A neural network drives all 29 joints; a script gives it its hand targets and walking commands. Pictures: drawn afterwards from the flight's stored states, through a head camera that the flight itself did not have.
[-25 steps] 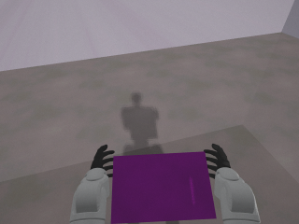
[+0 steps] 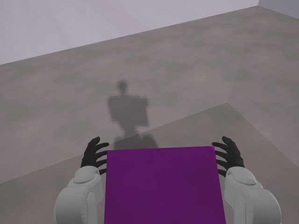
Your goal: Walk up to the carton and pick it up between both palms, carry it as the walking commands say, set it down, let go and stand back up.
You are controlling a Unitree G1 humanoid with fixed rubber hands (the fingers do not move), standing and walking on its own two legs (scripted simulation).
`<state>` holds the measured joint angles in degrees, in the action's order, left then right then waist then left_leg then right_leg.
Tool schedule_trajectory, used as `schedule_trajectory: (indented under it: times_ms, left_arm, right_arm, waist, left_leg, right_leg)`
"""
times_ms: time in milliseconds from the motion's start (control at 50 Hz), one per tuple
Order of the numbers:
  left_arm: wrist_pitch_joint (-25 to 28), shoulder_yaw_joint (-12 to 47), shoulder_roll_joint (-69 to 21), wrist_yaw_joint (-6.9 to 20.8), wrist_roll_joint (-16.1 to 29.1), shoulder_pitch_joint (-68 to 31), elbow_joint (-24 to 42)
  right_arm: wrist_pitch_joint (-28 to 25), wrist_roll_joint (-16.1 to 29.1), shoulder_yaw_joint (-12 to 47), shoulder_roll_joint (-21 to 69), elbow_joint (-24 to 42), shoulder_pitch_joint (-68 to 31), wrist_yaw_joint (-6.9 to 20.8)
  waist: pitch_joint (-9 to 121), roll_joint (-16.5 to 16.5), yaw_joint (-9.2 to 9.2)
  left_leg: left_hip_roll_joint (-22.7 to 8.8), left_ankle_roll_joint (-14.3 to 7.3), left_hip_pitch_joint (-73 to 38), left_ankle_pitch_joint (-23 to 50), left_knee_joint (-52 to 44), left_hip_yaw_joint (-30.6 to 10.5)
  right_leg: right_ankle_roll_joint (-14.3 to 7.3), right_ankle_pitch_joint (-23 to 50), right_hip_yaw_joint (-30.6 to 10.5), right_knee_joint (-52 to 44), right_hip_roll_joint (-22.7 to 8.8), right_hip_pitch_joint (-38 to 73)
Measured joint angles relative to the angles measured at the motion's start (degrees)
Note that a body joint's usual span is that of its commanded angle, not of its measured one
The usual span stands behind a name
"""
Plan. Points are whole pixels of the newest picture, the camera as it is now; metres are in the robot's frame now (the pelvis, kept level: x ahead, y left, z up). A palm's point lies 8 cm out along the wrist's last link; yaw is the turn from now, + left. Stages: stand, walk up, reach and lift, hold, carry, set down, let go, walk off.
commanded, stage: carry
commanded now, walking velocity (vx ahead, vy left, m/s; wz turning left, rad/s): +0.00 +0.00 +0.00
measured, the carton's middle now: (161, 183) +0.25 +0.00 +0.00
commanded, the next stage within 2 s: none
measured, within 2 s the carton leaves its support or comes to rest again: neither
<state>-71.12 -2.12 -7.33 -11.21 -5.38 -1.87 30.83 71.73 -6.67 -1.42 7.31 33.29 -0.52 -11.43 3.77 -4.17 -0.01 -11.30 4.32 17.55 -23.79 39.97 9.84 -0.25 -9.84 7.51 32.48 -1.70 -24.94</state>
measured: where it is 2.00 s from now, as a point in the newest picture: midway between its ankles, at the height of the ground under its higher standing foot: outside the picture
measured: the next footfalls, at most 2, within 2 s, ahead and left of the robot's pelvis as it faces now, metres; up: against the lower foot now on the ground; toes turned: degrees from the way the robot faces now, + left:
left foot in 0.32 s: -0.01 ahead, +0.10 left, +0.00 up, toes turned +2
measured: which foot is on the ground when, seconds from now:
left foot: up 0.00-0.30, down 0.32-1.00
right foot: down 0.00-1.00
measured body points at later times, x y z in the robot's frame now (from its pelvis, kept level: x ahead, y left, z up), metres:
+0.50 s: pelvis -0.02 -0.04 +0.02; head -0.06 -0.05 +0.46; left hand +0.24 +0.12 +0.10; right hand +0.25 -0.20 +0.10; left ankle -0.05 +0.09 -0.72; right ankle +0.06 -0.12 -0.72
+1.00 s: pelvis -0.02 -0.04 +0.02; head -0.05 -0.05 +0.47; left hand +0.26 +0.12 +0.07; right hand +0.26 -0.21 +0.06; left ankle -0.05 +0.09 -0.72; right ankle +0.06 -0.12 -0.72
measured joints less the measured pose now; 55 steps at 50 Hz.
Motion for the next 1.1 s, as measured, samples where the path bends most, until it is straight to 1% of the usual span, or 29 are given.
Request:
schedule_trajectory:
  times_ms: [20, 40, 60, 100, 140, 180, 240, 280, 320, 340, 360, 380, 420, 440, 460, 480, 500, 540, 560, 600, 660, 720, 760, 820, 900, 960, 1020, 1060, 1100]
  left_arm:
    - [0.44, 0.39, -0.01, -0.09, -0.14, -0.66, -1.13]
    - [0.57, 0.52, -0.01, -0.12, -0.34, -1.17, -2.04]
    - [0.58, 0.41, 0.00, 0.01, -0.47, -1.32, -2.71]
    - [0.47, 0.08, -0.01, 0.26, -0.62, -1.44, -3.38]
    - [0.54, -0.37, -0.04, 0.72, -0.96, -1.22, -2.96]
    - [0.95, -0.49, -0.03, 1.17, -1.47, -1.24, -2.42]
    - [1.39, -0.64, -0.01, 1.59, -2.35, -1.66, -3.00]
    - [1.11, -1.17, -0.01, 1.91, -3.08, -1.93, -4.44]
    - [0.87, -1.59, -0.03, 2.00, -3.31, -2.35, -5.27]
    - [0.75, -1.76, 0.00, 1.85, -3.27, -2.51, -5.27]
    - [0.68, -1.83, 0.01, 1.74, -3.15, -2.17, -5.29]
    - [0.61, -1.60, 0.02, 1.63, -3.22, -1.61, -5.65]
    - [0.35, -1.11, 0.03, 1.39, -3.49, -1.21, -6.68]
    - [0.71, -1.30, 0.07, 2.05, -4.11, -1.50, -7.53]
    - [2.07, -1.98, 0.06, 3.24, -5.03, -2.42, -10.60]
    - [3.15, -2.27, -0.01, 3.11, -5.23, -3.36, -13.55]
    - [3.80, -2.44, -0.04, 2.74, -4.98, -3.86, -14.93]
    - [3.93, -2.38, -0.04, 1.98, -3.58, -3.54, -12.61]
    - [4.46, -2.39, -0.04, 2.16, -3.68, -3.72, -12.52]
    - [6.03, -2.80, -0.08, 2.74, -4.38, -4.41, -15.26]
    - [7.02, -2.64, -0.09, 2.62, -4.25, -4.51, -16.42]
    - [9.32, -3.28, -0.17, 3.27, -5.12, -5.58, -20.92]
    - [10.20, -3.32, -0.19, 2.81, -4.39, -5.54, -20.73]
    - [12.52, -3.55, -0.18, 3.18, -4.71, -5.59, -22.27]
    - [15.50, -4.02, -0.15, 3.49, -4.60, -5.25, -25.29]
    - [16.63, -3.98, -0.05, 3.19, -3.87, -4.02, -24.67]
    - [19.05, -4.86, -0.09, 3.78, -4.35, -4.63, -28.82]
    - [19.59, -4.51, -0.05, 3.47, -3.32, -3.98, -27.31]
    - [20.82, -4.27, -0.04, 3.74, -3.80, -3.89, -28.07]
  right_arm:
    - [0.10, 0.00, -0.86, -0.05, -0.40, -0.60, 0.20]
    - [0.24, 0.07, -1.42, -0.03, -0.98, -1.12, 0.29]
    - [0.53, 0.08, -1.58, -0.01, -1.46, -1.43, 0.19]
    - [0.91, 0.05, -1.51, -0.01, -2.13, -1.77, -0.01]
    - [0.82, 0.35, -1.03, -0.02, -2.26, -2.03, -0.45]
    - [0.71, 0.34, -0.91, -0.01, -2.15, -2.80, -0.48]
    - [0.09, -0.31, -1.02, 0.02, -3.55, -3.79, 0.26]
    - [-0.13, -0.61, -1.01, 0.05, -6.06, -4.55, 0.61]
    - [0.04, -0.75, -1.21, 0.09, -7.47, -5.47, 0.70]
    - [-0.19, -0.65, -1.22, 0.12, -7.86, -5.58, 0.76]
    - [-0.43, -0.66, -0.99, 0.11, -8.18, -5.23, 0.78]
    - [-0.51, -0.92, -0.90, 0.09, -8.79, -4.77, 1.10]
    - [-0.40, -1.16, -1.30, 0.06, -10.01, -4.52, 1.64]
    - [-0.77, -1.74, -1.51, 0.07, -10.93, -4.95, 2.33]
    - [-2.16, -2.75, -2.15, 0.12, -14.06, -6.01, 3.56]
    - [-3.34, -3.26, -2.67, 0.19, -16.75, -6.81, 3.54]
    - [-3.95, -3.25, -2.94, 0.22, -17.70, -7.02, 3.26]
    - [-4.08, -2.19, -2.48, 0.15, -14.88, -6.18, 2.27]
    - [-4.65, -2.38, -2.37, 0.14, -14.66, -6.18, 2.38]
    - [-6.13, -2.93, -2.85, 0.19, -17.30, -6.93, 2.75]
    - [-7.13, -2.70, -3.28, 0.17, -17.97, -6.62, 2.66]
    - [-9.70, -3.52, -3.86, 0.19, -22.03, -6.95, 3.16]
    - [-10.68, -2.58, -3.88, 0.15, -21.40, -6.35, 2.49]
    - [-12.99, -2.52, -4.31, 0.17, -23.26, -6.71, 2.69]
    - [-15.35, -2.58, -4.85, 0.17, -25.96, -6.85, 2.95]
    - [-16.37, -1.38, -4.67, 0.09, -25.61, -5.99, 2.82]
    - [-19.31, -2.50, -5.47, 0.16, -30.55, -6.85, 3.53]
    - [-19.86, -1.74, -5.20, 0.10, -28.76, -5.98, 3.04]
    - [-21.15, -2.39, -5.12, 0.08, -29.38, -5.80, 3.34]
  waist:
    - [-0.46, -0.51, -0.12]
    - [-0.90, -0.36, -0.39]
    - [-1.11, 0.06, -0.73]
    - [-1.26, 1.03, -1.49]
    - [-1.20, 2.04, -2.03]
    - [-0.75, 2.64, -2.19]
    - [1.13, 3.21, -2.09]
    - [2.81, 3.59, -1.77]
    - [3.71, 3.48, -1.60]
    - [4.00, 4.11, -1.55]
    - [4.36, 5.10, -1.27]
    - [5.02, 5.47, -1.12]
    - [5.55, 5.51, -0.58]
    - [5.41, 5.43, -0.13]
    - [5.49, 5.15, 0.24]
    - [5.58, 4.78, 0.54]
    - [5.43, 4.49, 0.73]
    - [4.34, 4.24, 0.85]
    - [3.95, 4.13, 0.75]
    - [3.92, 3.77, 0.39]
    - [3.68, 2.96, -0.21]
    - [3.79, 2.76, -0.45]
    - [3.33, 2.82, -0.66]
    - [3.20, 2.79, -1.00]
    - [3.24, 2.43, -0.82]
    - [3.17, 2.70, -0.73]
    - [3.43, 2.95, -0.42]
    - [2.91, 3.04, -0.17]
    - [3.03, 3.23, 0.00]
  left_leg:
    - [0.28, -0.25, 1.68, -3.63, 3.84, -1.80]
    - [1.69, -0.67, 3.33, -7.09, 7.62, -3.57]
    - [3.26, -1.32, 4.94, -8.87, 11.06, -4.88]
    - [5.64, -2.37, 7.63, -8.05, 15.98, -6.19]
    - [7.21, -3.12, 8.37, -5.29, 16.18, -6.53]
    - [8.39, -3.77, 7.64, -3.90, 12.86, -6.74]
    - [9.81, -5.41, 4.70, -2.20, 5.07, -6.74]
    - [10.32, -6.09, 1.58, -1.08, -0.96, -6.19]
    - [10.14, -6.88, -2.80, 2.24, -9.76, -5.91]
    - [10.20, -6.49, -3.50, 4.67, -11.98, -6.08]
    - [10.49, -5.62, -3.79, 6.23, -12.69, -5.99]
    - [10.60, -4.84, -4.06, 7.11, -13.27, -6.18]
    - [10.87, -4.03, -4.97, 7.73, -14.16, -6.43]
    - [10.93, -3.88, -5.23, 7.59, -13.99, -6.33]
    - [10.85, -3.81, -5.30, 7.29, -13.54, -6.24]
    - [10.68, -3.75, -5.16, 6.94, -12.96, -6.29]
    - [10.51, -3.68, -4.92, 6.64, -12.41, -6.39]
    - [10.17, -3.55, -4.39, 6.30, -11.50, -6.49]
    - [10.04, -3.50, -4.18, 6.24, -11.21, -6.53]
    - [9.98, -3.46, -4.09, 6.34, -11.21, -6.46]
    - [10.07, -3.57, -3.96, 6.59, -11.51, -6.60]
    - [10.12, -3.58, -4.00, 6.76, -11.68, -6.51]
    - [10.11, -3.54, -3.84, 6.67, -11.35, -6.70]
    - [10.14, -3.53, -3.68, 6.73, -11.30, -6.89]
    - [9.96, -3.73, -3.68, 6.79, -11.52, -6.91]
    - [9.92, -3.83, -3.84, 6.62, -11.62, -7.03]
    - [9.84, -3.73, -4.14, 6.48, -11.73, -7.11]
    - [9.83, -3.79, -4.03, 6.22, -11.49, -7.19]
    - [9.91, -3.84, -3.99, 6.09, -11.59, -7.17]
  right_leg:
    - [-1.09, 0.10, 0.19, 1.32, 0.55, -0.77]
    - [-1.95, -0.30, -0.04, 2.04, 0.63, -1.24]
    - [-2.55, -0.43, -0.43, 1.80, 0.58, -1.38]
    - [-3.14, 0.54, -0.96, -0.21, 0.50, -1.11]
    - [-3.32, 2.07, -1.33, -2.39, 0.52, -0.54]
    - [-3.76, 3.15, -1.55, -3.92, 0.72, -0.23]
    - [-4.03, 4.18, -1.34, -5.74, 1.00, 0.06]
    - [-3.97, 4.95, -0.92, -7.24, 1.40, 0.45]
    - [-3.90, 5.25, 0.02, -7.90, 2.15, 0.85]
    - [-3.75, 5.14, 0.36, -7.57, 2.00, 0.69]
    - [-3.20, 4.63, 0.35, -7.22, 1.54, 0.68]
    - [-2.24, 3.52, 0.41, -7.13, 1.22, 0.92]
    - [-0.89, 3.86, -0.10, -7.13, 0.30, 2.02]
    - [-0.78, 4.77, -0.03, -7.07, -0.01, 2.33]
    - [-1.46, 4.61, -0.06, -6.79, 0.08, 2.46]
    - [-2.33, 4.16, -0.03, -6.61, 0.27, 2.53]
    - [-3.03, 3.81, 0.05, -6.45, 0.43, 2.50]
    - [-3.63, 3.59, 0.14, -6.20, 0.73, 2.27]
    - [-3.68, 3.76, 0.19, -6.30, 0.84, 2.25]
    - [-3.63, 4.03, 0.11, -6.48, 0.90, 2.20]
    - [-3.43, 4.26, 0.22, -6.89, 0.80, 2.22]
    - [-3.56, 4.39, 0.09, -6.88, 0.76, 2.14]
    - [-3.62, 4.30, 0.24, -6.68, 0.72, 2.12]
    - [-3.59, 4.31, 0.40, -6.76, 0.66, 2.10]
    - [-3.52, 4.79, 0.42, -7.68, 0.89, 2.43]
    - [-3.31, 4.58, 0.53, -7.76, 0.88, 2.61]
    - [-3.38, 4.41, 0.60, -7.89, 0.96, 2.96]
    - [-3.30, 4.22, 0.67, -7.76, 0.93, 2.92]
    - [-3.17, 3.96, 0.61, -7.53, 0.82, 2.74]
